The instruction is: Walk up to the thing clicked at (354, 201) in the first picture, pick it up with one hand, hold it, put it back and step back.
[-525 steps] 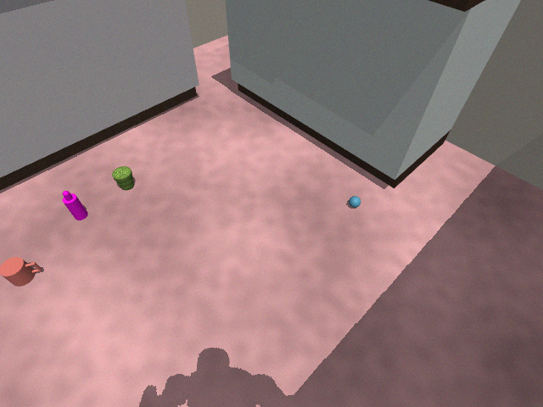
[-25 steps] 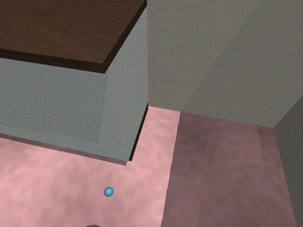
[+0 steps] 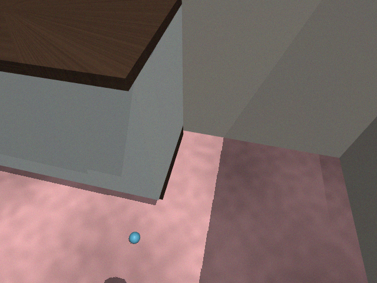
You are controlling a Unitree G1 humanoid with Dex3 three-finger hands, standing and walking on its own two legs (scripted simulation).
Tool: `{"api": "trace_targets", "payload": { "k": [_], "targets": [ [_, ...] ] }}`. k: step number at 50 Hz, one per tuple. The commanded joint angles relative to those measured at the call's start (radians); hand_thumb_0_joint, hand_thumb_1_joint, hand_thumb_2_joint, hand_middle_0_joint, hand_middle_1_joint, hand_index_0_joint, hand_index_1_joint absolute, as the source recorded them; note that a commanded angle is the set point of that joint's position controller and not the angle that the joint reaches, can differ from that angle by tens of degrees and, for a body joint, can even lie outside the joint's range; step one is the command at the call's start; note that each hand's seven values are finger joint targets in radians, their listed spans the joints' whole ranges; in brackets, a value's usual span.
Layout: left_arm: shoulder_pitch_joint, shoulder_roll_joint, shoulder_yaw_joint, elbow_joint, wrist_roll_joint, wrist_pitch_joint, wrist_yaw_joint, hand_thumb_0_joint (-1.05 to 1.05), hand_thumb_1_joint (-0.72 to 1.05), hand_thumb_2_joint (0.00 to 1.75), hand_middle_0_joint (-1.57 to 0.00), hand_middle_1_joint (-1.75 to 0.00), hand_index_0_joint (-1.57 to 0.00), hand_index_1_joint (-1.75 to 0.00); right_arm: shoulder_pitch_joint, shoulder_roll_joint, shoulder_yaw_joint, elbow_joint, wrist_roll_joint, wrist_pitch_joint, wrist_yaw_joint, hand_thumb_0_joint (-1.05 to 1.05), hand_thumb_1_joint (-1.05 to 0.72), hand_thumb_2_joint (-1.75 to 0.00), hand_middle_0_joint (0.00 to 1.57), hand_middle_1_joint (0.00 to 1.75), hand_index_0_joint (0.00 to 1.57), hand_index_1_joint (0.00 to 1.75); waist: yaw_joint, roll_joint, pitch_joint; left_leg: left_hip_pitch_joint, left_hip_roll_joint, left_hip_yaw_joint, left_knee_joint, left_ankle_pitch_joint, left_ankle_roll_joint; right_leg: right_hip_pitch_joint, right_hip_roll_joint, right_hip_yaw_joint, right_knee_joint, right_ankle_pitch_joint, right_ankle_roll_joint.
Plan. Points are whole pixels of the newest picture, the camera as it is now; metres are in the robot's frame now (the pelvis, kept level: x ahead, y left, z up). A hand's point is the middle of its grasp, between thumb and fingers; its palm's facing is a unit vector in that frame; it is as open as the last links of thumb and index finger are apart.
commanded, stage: stand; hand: left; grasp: from above
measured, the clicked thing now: (134, 237) +0.42 +0.28 -0.76
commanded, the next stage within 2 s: rise first in 0.04 s
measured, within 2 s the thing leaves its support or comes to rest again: neither
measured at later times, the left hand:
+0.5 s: hand out of the picture +0.14 +0.26 -0.18, palm faces -0.07 -0.92 -0.38, open 11.1 cm
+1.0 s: hand out of the picture +0.11 +0.28 -0.24, palm faces -0.20 -0.85 -0.49, open 14.0 cm
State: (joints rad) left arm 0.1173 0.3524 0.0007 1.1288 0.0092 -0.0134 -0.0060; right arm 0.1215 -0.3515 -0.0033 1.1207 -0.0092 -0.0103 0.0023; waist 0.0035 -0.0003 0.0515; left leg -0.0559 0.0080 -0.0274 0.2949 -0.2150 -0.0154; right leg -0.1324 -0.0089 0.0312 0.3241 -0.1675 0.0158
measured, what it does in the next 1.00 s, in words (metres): lowers itself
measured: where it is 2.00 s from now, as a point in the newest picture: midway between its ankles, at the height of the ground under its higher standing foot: outside the picture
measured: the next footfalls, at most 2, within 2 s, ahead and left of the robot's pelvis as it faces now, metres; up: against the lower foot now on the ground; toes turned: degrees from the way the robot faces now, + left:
none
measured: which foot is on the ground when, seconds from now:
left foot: down 0.00-1.00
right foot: down 0.00-1.00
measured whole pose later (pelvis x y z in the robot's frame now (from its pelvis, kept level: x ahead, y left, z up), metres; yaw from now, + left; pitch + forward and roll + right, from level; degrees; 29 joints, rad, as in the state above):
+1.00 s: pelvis -0.02 +0.01 -0.11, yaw +1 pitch +20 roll -2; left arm 0.25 0.34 0.12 0.43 0.29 0.22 -0.01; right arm 0.18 -0.24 -0.02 0.52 0.00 -0.15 -0.01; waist -0.02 0.00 -0.13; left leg -0.97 -0.02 -0.07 1.22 -0.60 0.00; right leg -1.00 -0.01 0.00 1.16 -0.51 0.03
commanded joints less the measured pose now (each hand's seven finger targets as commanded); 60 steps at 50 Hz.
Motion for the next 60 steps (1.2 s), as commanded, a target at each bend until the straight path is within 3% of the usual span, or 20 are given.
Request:
{"api": "trace_targets", "payload": {
  "k": [1, 7, 8, 9, 10, 11, 13, 16, 18, 20, 24, 29, 34, 44, 47, 52, 55, 57, 59, 60],
  "targets": [
    [-0.028, 0.214, 0.036, -0.060, -0.003, -0.017, 0.017, 0.00, 0.90, 0.90, -0.20, -0.30, -0.20, -0.30, -0.029, -0.217, -0.040, -0.058, 0.001, -0.018, -0.011, 0.00, -0.90, -0.90, 0.20, 0.30, 0.20, 0.30, -0.001, 0.013, -0.065, -0.025, 0.117, -0.063, -0.042, 0.167, 0.033, 0.035, -0.111, 0.074, -0.026, 0.179, -0.036],
    [-0.022, 0.209, 0.035, -0.060, -0.003, -0.017, 0.017, 0.00, 0.82, 0.95, -0.19, -0.38, -0.19, -0.38, -0.029, -0.223, -0.042, -0.056, 0.003, -0.019, -0.013, 0.00, -0.88, -0.90, 0.20, 0.30, 0.20, 0.30, 0.002, 0.020, -0.084, -0.005, 0.121, -0.061, -0.032, 0.203, 0.032, 0.043, -0.113, 0.075, -0.020, 0.213, -0.039],
    [-0.373, 0.045, 0.050, -0.411, -0.050, -0.109, 0.032, 0.00, 0.74, 0.96, -0.19, -0.45, -0.15, -0.46, -0.020, -0.057, -0.005, -0.337, 0.064, -0.071, -0.031, 0.00, -0.95, -0.91, 0.20, 0.30, 0.20, 0.30, -0.116, 0.003, -0.039, -0.170, -0.012, 0.055, 0.060, 0.080, 0.022, -0.162, 0.009, -0.039, 0.040, 0.107, -0.018],
    [-0.492, 0.086, 0.058, -0.333, -0.045, -0.096, 0.034, 0.00, 0.66, 0.94, -0.20, -0.50, -0.16, -0.54, 0.033, -0.064, 0.004, -0.271, 0.066, -0.071, -0.039, 0.00, -0.89, -0.89, 0.20, 0.30, 0.20, 0.30, -0.087, -0.024, -0.076, -0.180, -0.018, 0.052, 0.083, 0.049, 0.029, -0.116, 0.006, -0.041, 0.052, 0.064, -0.012],
    [-0.311, 0.168, 0.114, -0.132, -0.026, -0.052, 0.038, 0.00, 0.58, 0.92, -0.20, -0.57, -0.17, -0.60, 0.054, -0.095, -0.006, -0.259, 0.062, -0.060, -0.044, 0.00, -0.88, -0.89, 0.20, 0.30, 0.20, 0.30, -0.072, -0.069, -0.035, -0.234, -0.026, 0.053, 0.112, 0.010, 0.034, -0.142, 0.013, -0.050, 0.066, 0.009, -0.017],
    [-0.220, 0.177, 0.130, -0.083, -0.012, -0.036, 0.020, 0.00, 0.50, 0.92, -0.18, -0.65, -0.17, -0.67, 0.065, -0.099, -0.026, -0.283, 0.061, -0.050, -0.044, 0.00, -0.86, -0.89, 0.20, 0.30, 0.20, 0.30, -0.033, -0.049, -0.043, -0.268, -0.024, 0.056, 0.150, 0.033, 0.030, -0.164, 0.012, -0.052, 0.098, 0.016, -0.021],
    [-0.322, 0.281, 0.188, -0.183, 0.036, -0.049, 0.001, 0.00, 0.34, 0.92, -0.17, -0.81, -0.17, -0.80, 0.097, -0.108, -0.063, -0.322, 0.042, -0.063, -0.052, 0.00, -0.86, -0.89, 0.20, 0.30, 0.20, 0.30, -0.025, -0.029, -0.212, -0.284, -0.026, 0.051, 0.220, 0.085, 0.028, -0.153, 0.005, -0.042, 0.176, 0.081, -0.019],
    [-0.048, 0.223, 0.208, -0.100, 0.115, -0.008, -0.037, 0.00, 0.12, 0.88, -0.14, -0.95, -0.18, -0.91, 0.132, -0.093, -0.087, -0.391, 0.026, -0.067, -0.035, 0.00, -0.87, -0.89, 0.20, 0.30, 0.20, 0.30, 0.023, 0.023, -0.321, -0.356, -0.045, 0.045, 0.320, 0.172, 0.015, -0.139, 0.004, -0.042, 0.283, 0.157, -0.031],
    [-0.057, 0.240, 0.231, -0.249, 0.136, 0.020, -0.029, 0.00, -0.04, 0.89, -0.16, -0.97, -0.18, -0.94, 0.119, -0.085, -0.097, -0.453, 0.033, -0.065, -0.032, 0.00, -0.89, -0.89, 0.20, 0.30, 0.20, 0.30, 0.047, 0.080, -0.391, -0.338, -0.047, 0.043, 0.315, 0.213, 0.002, -0.111, 0.006, -0.040, 0.295, 0.172, -0.038],
    [-0.067, 0.152, 0.163, -0.239, 0.152, 0.086, -0.022, 0.00, -0.20, 0.89, -0.15, -0.97, -0.17, -0.95, 0.090, -0.080, -0.086, -0.491, 0.039, -0.059, -0.029, 0.00, -0.86, -0.89, 0.20, 0.30, 0.20, 0.30, 0.014, 0.065, -0.289, -0.385, -0.037, 0.028, 0.324, 0.184, -0.002, -0.201, 0.017, -0.053, 0.294, 0.117, -0.040],
    [-0.084, 0.147, 0.167, -0.351, 0.166, 0.159, -0.005, 0.00, -0.46, 0.90, -0.15, -0.96, -0.15, -0.96, 0.073, -0.066, -0.088, -0.563, 0.040, -0.070, -0.019, 0.00, -0.87, -0.89, 0.20, 0.30, 0.20, 0.30, -0.004, 0.010, -0.270, -0.488, -0.022, 0.018, 0.401, 0.054, 0.006, -0.326, 0.027, -0.066, 0.363, -0.015, -0.035],
    [-0.068, 0.157, 0.193, -0.522, 0.195, 0.156, 0.002, 0.00, -0.49, 0.91, -0.13, -1.00, -0.14, -0.99, 0.093, -0.053, -0.096, -0.617, 0.035, -0.104, -0.015, 0.00, -0.88, -0.89, 0.20, 0.30, 0.20, 0.30, -0.015, 0.007, -0.331, -0.581, -0.020, 0.014, 0.521, -0.002, 0.012, -0.445, 0.021, -0.066, 0.485, -0.064, -0.031],
    [0.045, 0.164, 0.198, -0.703, 0.230, 0.157, 0.006, 0.00, -0.54, 0.95, -0.11, -1.03, -0.11, -1.03, 0.097, -0.049, -0.100, -0.652, 0.027, -0.132, -0.023, 0.00, -0.89, -0.90, 0.20, 0.30, 0.20, 0.30, -0.014, 0.083, -0.407, -0.589, -0.004, -0.004, 0.590, 0.084, -0.002, -0.518, 0.020, -0.066, 0.595, -0.023, -0.042],
    [0.172, 0.140, 0.181, -0.850, 0.262, 0.230, 0.014, 0.00, -0.54, 0.96, -0.10, -1.00, -0.10, -1.00, 0.081, -0.039, -0.091, -0.712, 0.020, -0.159, -0.025, 0.00, -0.90, -0.90, 0.20, 0.30, 0.20, 0.30, -0.037, 0.074, -0.417, -0.708, -0.005, -0.015, 0.707, 0.034, 0.010, -0.630, 0.018, -0.068, 0.684, -0.059, -0.039],
    [0.111, 0.158, 0.180, -0.842, 0.287, 0.219, 0.021, 0.00, -0.53, 0.95, -0.12, -1.00, -0.11, -1.00, 0.073, -0.037, -0.084, -0.715, 0.020, -0.175, -0.027, 0.00, -0.89, -0.90, 0.20, 0.30, 0.20, 0.30, -0.053, 0.063, -0.411, -0.778, -0.011, -0.006, 0.765, -0.008, 0.016, -0.689, 0.016, -0.062, 0.728, -0.078, -0.040],
    [-0.020, 0.201, 0.195, -0.698, 0.379, 0.128, 0.024, 0.00, -0.51, 0.94, -0.14, -0.96, -0.12, -0.97, 0.048, -0.053, -0.090, -0.698, 0.009, -0.202, -0.013, 0.00, -0.88, -0.89, 0.20, 0.30, 0.20, 0.30, -0.055, 0.057, -0.421, -0.984, -0.020, -0.009, 0.942, -0.085, 0.018, -0.912, 0.013, -0.060, 0.920, -0.152, -0.044],
    [-0.087, 0.246, 0.201, -0.704, 0.450, 0.047, 0.025, 0.00, -0.48, 0.93, -0.15, -0.96, -0.14, -0.97, 0.041, -0.067, -0.092, -0.687, 0.012, -0.215, -0.001, 0.00, -0.86, -0.89, 0.20, 0.30, 0.20, 0.30, -0.036, 0.104, -0.541, -1.042, -0.031, -0.007, 1.030, -0.086, 0.010, -0.992, 0.012, -0.053, 1.029, -0.152, -0.045],
    [-0.123, 0.239, 0.167, -0.712, 0.488, 0.001, 0.023, 0.00, -0.45, 0.91, -0.16, -0.97, -0.15, -0.97, 0.043, -0.081, -0.101, -0.674, 0.013, -0.219, 0.006, 0.00, -0.85, -0.89, 0.20, 0.30, 0.20, 0.30, -0.047, 0.117, -0.618, -1.059, -0.030, -0.016, 1.088, -0.058, 0.008, -1.053, 0.014, -0.053, 1.101, -0.134, -0.047],
    [-0.181, 0.274, 0.182, -0.677, 0.534, -0.035, 0.036, 0.00, -0.44, 0.90, -0.16, -0.98, -0.16, -0.97, 0.042, -0.095, -0.107, -0.659, 0.016, -0.219, 0.011, 0.00, -0.87, -0.89, 0.20, 0.30, 0.20, 0.30, -0.048, 0.122, -0.653, -1.124, -0.033, -0.022, 1.150, -0.061, 0.008, -1.126, 0.013, -0.053, 1.171, -0.134, -0.047],
    [-0.204, 0.313, 0.209, -0.669, 0.557, -0.050, 0.047, 0.00, -0.43, 0.89, -0.17, -0.98, -0.17, -0.97, 0.039, -0.099, -0.107, -0.644, 0.018, -0.217, 0.013, 0.00, -0.87, -0.89, 0.20, 0.30, 0.20, 0.30, -0.026, 0.135, -0.670, -1.145, -0.033, -0.020, 1.177, -0.045, 0.008, -1.156, 0.012, -0.052, 1.200, -0.128, -0.050]
  ]
}}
